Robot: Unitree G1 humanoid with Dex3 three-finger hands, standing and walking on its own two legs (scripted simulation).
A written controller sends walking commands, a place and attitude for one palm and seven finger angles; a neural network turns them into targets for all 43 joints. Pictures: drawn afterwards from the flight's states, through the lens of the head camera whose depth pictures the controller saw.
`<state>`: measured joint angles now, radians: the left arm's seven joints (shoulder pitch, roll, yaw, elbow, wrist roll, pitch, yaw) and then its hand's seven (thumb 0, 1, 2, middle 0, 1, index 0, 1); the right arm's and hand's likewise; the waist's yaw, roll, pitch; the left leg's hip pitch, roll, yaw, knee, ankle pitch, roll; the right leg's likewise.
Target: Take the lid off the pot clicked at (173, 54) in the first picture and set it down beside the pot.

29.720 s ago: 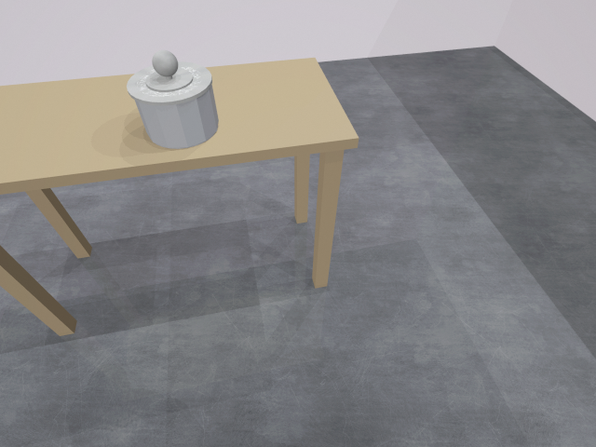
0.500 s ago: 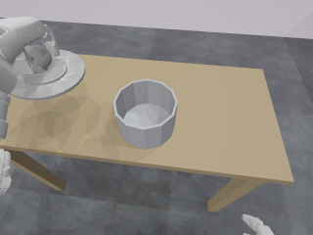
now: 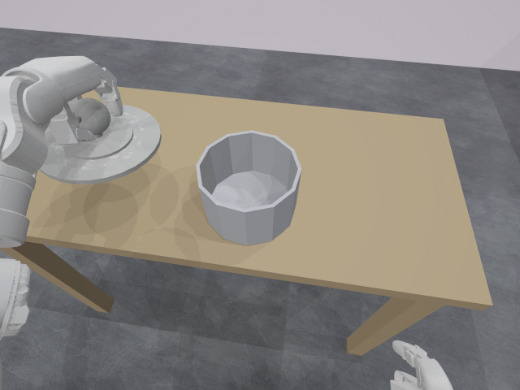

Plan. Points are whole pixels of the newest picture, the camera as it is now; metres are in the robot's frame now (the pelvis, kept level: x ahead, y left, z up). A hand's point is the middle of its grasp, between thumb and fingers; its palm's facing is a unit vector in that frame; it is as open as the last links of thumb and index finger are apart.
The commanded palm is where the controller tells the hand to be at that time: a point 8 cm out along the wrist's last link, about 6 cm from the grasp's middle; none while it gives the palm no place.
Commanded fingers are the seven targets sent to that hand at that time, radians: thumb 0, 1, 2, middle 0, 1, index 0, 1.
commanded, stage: lower the lid onto the table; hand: left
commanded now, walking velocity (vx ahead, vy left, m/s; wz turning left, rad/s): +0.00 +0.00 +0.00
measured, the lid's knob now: (90, 116) +0.46 +0.28 +0.16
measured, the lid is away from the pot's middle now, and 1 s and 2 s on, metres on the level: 0.23 0.23 0.23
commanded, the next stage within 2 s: none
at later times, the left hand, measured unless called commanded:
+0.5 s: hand (82, 144) +0.41 +0.28 +0.14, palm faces -0.39 -0.04 -0.92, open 8.2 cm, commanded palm +0.42 +0.28 +0.22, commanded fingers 0.00 0.53 1.15 -0.86 -0.86 -0.85 -0.88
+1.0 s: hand (101, 148) +0.44 +0.28 +0.11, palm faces -0.43 -0.02 -0.90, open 8.2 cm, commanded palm +0.44 +0.28 +0.19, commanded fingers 0.00 0.53 1.15 -0.86 -0.86 -0.85 -0.88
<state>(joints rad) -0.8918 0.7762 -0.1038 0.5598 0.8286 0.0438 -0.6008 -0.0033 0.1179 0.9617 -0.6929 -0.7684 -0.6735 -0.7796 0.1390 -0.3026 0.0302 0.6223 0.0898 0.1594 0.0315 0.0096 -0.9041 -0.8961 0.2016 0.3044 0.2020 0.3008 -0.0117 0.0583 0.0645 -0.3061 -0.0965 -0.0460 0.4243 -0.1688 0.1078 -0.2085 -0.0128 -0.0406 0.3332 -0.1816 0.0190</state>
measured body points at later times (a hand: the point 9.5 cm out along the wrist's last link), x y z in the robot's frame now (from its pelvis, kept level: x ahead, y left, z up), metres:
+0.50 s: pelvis +0.00 +0.00 +0.00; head +0.05 +0.00 +0.44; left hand +0.43 +0.28 +0.19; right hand +0.11 -0.27 -0.12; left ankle +0.02 +0.05 -0.74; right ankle -0.01 -0.15 -0.74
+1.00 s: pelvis +0.01 +0.01 +0.00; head +0.08 +0.00 +0.44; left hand +0.46 +0.28 +0.16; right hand +0.10 -0.27 -0.12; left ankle +0.02 +0.05 -0.74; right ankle -0.01 -0.15 -0.74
